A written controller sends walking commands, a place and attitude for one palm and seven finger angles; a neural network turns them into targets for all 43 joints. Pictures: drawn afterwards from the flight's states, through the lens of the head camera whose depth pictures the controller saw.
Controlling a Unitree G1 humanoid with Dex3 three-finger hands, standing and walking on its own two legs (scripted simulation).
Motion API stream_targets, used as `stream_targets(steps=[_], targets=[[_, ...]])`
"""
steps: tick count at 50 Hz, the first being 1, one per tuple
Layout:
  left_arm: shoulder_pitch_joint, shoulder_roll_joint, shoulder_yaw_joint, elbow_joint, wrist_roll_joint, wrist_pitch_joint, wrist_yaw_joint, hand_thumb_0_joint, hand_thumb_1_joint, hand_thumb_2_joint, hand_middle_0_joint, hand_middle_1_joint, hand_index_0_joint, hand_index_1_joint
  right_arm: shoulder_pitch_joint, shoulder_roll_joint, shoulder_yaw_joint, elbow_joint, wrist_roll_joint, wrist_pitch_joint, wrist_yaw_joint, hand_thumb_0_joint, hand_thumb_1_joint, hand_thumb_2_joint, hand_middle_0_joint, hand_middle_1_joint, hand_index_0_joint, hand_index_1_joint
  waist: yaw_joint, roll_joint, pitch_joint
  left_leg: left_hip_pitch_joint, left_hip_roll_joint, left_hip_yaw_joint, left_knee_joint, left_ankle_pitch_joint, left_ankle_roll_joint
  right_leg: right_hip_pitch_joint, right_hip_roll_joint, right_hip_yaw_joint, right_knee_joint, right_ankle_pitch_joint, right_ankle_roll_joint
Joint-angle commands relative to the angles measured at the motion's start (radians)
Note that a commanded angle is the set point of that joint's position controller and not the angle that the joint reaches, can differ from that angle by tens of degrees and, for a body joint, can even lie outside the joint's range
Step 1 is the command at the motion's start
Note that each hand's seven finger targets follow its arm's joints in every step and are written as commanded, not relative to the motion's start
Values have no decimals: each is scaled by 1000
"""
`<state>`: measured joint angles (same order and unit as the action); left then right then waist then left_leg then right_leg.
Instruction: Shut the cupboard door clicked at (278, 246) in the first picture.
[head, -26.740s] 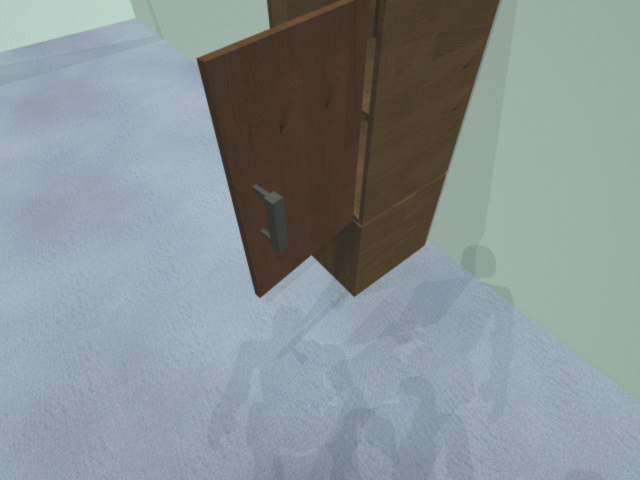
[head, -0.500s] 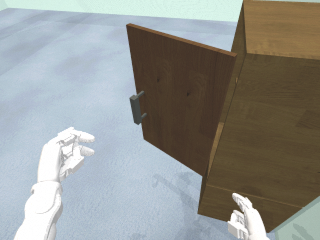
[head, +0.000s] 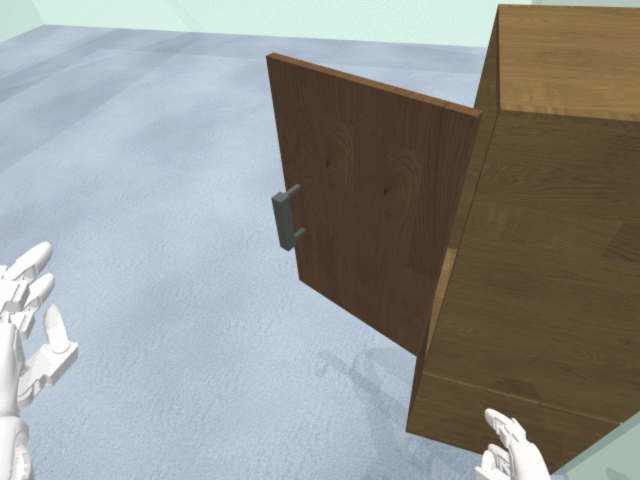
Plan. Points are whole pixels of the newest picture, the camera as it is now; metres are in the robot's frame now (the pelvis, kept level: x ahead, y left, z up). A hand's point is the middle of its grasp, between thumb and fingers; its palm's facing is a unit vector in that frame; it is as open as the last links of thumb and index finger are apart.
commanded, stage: draw the hand back to the body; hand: left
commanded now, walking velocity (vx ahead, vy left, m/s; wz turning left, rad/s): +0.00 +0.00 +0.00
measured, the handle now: (291, 217) +0.63 +0.16 -0.07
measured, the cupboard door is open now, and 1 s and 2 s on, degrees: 67 67 67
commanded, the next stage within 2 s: step back with the hand held close in 0.18 s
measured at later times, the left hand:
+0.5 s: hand (87, 340) +0.20 +0.26 +0.14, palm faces +0.40 -0.79 -0.46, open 7.4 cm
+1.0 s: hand (20, 406) +0.13 +0.29 +0.14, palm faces +0.44 -0.77 -0.46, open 7.4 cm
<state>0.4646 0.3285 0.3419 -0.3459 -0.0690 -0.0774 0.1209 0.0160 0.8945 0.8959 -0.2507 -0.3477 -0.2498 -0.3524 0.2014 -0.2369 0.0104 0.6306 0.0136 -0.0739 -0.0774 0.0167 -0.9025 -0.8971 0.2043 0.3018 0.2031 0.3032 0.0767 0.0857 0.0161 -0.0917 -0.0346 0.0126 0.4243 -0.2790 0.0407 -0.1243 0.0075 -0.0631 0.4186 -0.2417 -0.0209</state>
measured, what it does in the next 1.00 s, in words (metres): shifts its weight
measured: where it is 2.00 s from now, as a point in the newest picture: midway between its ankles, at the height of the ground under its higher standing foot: outside the picture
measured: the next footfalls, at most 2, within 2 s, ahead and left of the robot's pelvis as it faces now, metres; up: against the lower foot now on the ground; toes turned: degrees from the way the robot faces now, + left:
right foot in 1.68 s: -0.26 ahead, -0.11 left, +0.00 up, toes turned +0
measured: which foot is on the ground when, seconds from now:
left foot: down 0.00-1.00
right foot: down 0.00-1.00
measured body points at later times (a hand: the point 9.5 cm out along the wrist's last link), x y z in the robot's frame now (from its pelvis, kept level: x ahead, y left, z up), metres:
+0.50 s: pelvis +0.00 +0.01 +0.00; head +0.01 -0.02 +0.45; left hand +0.17 +0.30 +0.17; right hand +0.17 -0.24 -0.10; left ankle -0.03 +0.09 -0.74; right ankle -0.01 -0.10 -0.74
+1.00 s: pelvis -0.07 +0.02 -0.02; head -0.07 +0.02 +0.43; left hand +0.10 +0.33 +0.17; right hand +0.09 -0.23 -0.09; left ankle -0.03 +0.09 -0.74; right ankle -0.01 -0.10 -0.74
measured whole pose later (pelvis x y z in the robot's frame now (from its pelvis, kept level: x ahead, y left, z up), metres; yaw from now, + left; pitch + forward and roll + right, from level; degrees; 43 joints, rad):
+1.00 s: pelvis -0.07 +0.02 -0.02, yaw -1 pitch +0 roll -1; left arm 0.53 0.39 0.42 -0.44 -0.03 -0.18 0.14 0.02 0.89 0.89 -0.21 -0.30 -0.21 -0.30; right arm 0.22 -0.23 0.00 0.55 0.01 0.01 -0.09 0.02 -0.90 -0.90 0.21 0.30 0.21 0.30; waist 0.01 0.02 -0.03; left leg -0.39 -0.03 0.04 0.66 -0.32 0.07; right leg -0.39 0.00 -0.04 0.58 -0.20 0.00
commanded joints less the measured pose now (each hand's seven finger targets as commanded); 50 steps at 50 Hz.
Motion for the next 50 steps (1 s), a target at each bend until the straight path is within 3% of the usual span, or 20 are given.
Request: stream_targets(steps=[1, 3, 6, 9, 15, 16, 17, 19, 21, 23, 25, 28, 31, 35, 38, 42, 43, 45, 47, 50], targets=[[-120, 228, 118, -272, 7, -79, 24, 0, 900, 900, -200, -300, -200, -300, -129, -88, -30, -165, -3, -82, -12, 0, -900, -900, 200, 300, 200, 300, -14, -13, -140, -33, 49, -19, -63, 234, -14, 76, -31, 36, -43, 147, 3], [-108, 258, 144, -284, 7, -78, 28, 0, 900, 900, -200, -300, -200, -300, -133, -87, -25, -158, -4, -92, -14, 0, -900, -900, 200, 300, 200, 300, -9, 22, -129, -44, 47, -18, -59, 247, -18, 83, -31, 39, -49, 167, 2], [-87, 238, 139, -270, 6, -80, 27, 0, 900, 900, -200, -300, -200, -300, -138, -75, -20, -156, -3, -98, -13, 0, -900, -900, 200, 300, 200, 300, -9, 34, -77, -61, 47, -14, -65, 236, -24, 67, -29, 39, -53, 159, 0], [-71, 214, 129, -215, 0, -75, 18, 0, 900, 900, -200, -300, -200, -300, -134, -75, -21, -153, 1, -89, -10, 0, -900, -900, 200, 300, 200, 300, -15, -19, -10, -80, 54, -14, -76, 209, -25, 37, -25, 40, -70, 123, 1], [-62, 198, 121, -186, -5, -77, 5, 0, 900, 900, -200, -300, -200, -300, -125, -87, -33, -158, 1, -76, -2, 0, -900, -900, 200, 300, 200, 300, -18, -48, -38, -68, 58, -5, -76, 209, -17, 42, -27, 47, -74, 123, 7], [-166, 298, 215, -249, 1, -118, 15, 0, 900, 900, -200, -300, -200, -300, -117, -129, -52, -184, 6, -54, -1, 0, -900, -900, 200, 300, 200, 300, -63, -37, -15, -142, 79, -33, -13, 105, 3, -34, -96, 179, -124, 119, -7], [-74, 246, 178, -182, 3, -128, 14, 0, 900, 900, -200, -300, -200, -300, -104, -119, -52, -162, 0, -42, -1, 0, -900, -900, 200, 300, 200, 300, -70, -89, -42, -126, 69, -42, 36, 73, 4, -64, -143, 209, -146, 86, -25], [-48, 227, 148, -204, 12, -140, 15, 0, 900, 900, -200, -300, -200, -300, -110, -107, -50, -166, -2, -27, 3, 0, -900, -900, 200, 300, 200, 300, -74, -115, -68, -128, 61, -47, 84, 71, 1, -83, -188, 240, -149, 104, -47], [-14, 229, 150, -217, 9, -151, 22, 0, 900, 900, -200, -300, -200, -300, -102, -108, -56, -170, 2, -15, 3, 0, -900, -900, 200, 300, 200, 300, -78, -101, -114, -129, 65, -45, 92, 88, -2, -73, -202, 233, -116, 144, -56], [4, 261, 177, -271, 8, -159, 32, 0, 900, 900, -200, -300, -200, -300, -108, -119, -61, -179, 1, -4, -4, 0, -900, -900, 200, 300, 200, 300, -79, -48, -159, -123, 80, -56, 63, 185, -7, -43, -182, 191, -49, 251, -49], [38, 271, 195, -312, 2, -161, 37, 0, 900, 900, -200, -300, -200, -300, -110, -127, -62, -199, 1, 10, -13, 0, -900, -900, 200, 300, 200, 300, -77, 4, -211, -123, 114, -85, 25, 391, -15, 9, -127, 129, 64, 388, -26], [75, 317, 251, -329, -4, -146, 39, 0, 900, 900, -200, -300, -200, -300, -115, -127, -68, -222, 0, 35, -23, 0, -900, -900, 200, 300, 200, 300, -65, 15, -268, -135, 142, -95, 56, 653, -27, 52, -89, 97, 145, 520, -3], [102, 295, 240, -324, -11, -135, 36, 0, 900, 900, -200, -300, -200, -300, -92, -127, -72, -236, 4, 53, -22, 0, -900, -900, 200, 300, 200, 300, -74, -18, -260, -159, 157, -98, 74, 708, -41, 31, -90, 106, 180, 491, -10], [130, 278, 235, -302, -11, -129, 32, 0, 900, 900, -200, -300, -200, -300, -92, -131, -75, -243, -1, 60, -19, 0, -900, -900, 200, 300, 200, 300, -74, 4, -221, -228, 194, -118, 17, 587, -21, 0, -60, 95, 205, 305, 11], [103, 283, 242, -293, -2, -133, 32, 0, 900, 900, -200, -300, -200, -300, -103, -145, -75, -244, -5, 54, -24, 0, -900, -900, 200, 300, 200, 300, -69, 16, -166, -380, 207, -145, -46, 317, 15, 49, -37, 98, 218, 247, 24], [57, 262, 220, -275, 11, -141, 36, 0, 900, 900, -200, -300, -200, -300, -92, -142, -65, -244, -1, 49, -28, 0, -900, -900, 200, 300, 200, 300, -81, -36, -118, -560, 184, -144, -64, -57, 43, 109, -54, 143, 209, 237, 23], [30, 288, 238, -285, 20, -144, 38, 0, 900, 900, -200, -300, -200, -300, -98, -148, -66, -245, -1, 48, -30, 0, -900, -900, 200, 300, 200, 300, -79, -41, -111, -604, 171, -144, -68, -174, 50, 128, -57, 161, 195, 207, 22], [7, 264, 213, -280, 30, -155, 41, 0, 900, 900, -200, -300, -200, -300, -91, -138, -62, -251, 3, 41, -29, 0, -900, -900, 200, 300, 200, 300, -87, -81, -75, -643, 139, -132, -36, -330, 53, 79, -83, 204, 140, 71, 11], [-13, 271, 218, -286, 41, -169, 48, 0, 900, 900, -200, -300, -200, -300, -87, -139, -62, -245, -2, 30, -28, 0, -900, -900, 200, 300, 200, 300, -88, -91, -59, -637, 120, -131, 4, -380, 54, 17, -100, 242, 76, -74, 0], [-40, 281, 212, -351, 45, -192, 57, 0, 900, 900, -200, -300, -200, -300, -80, -135, -57, -239, -7, 11, -25, 0, -900, -900, 200, 300, 200, 300, -93, -70, -73, -571, 105, -138, 27, -333, 44, -53, -118, 247, 43, -131, -16]])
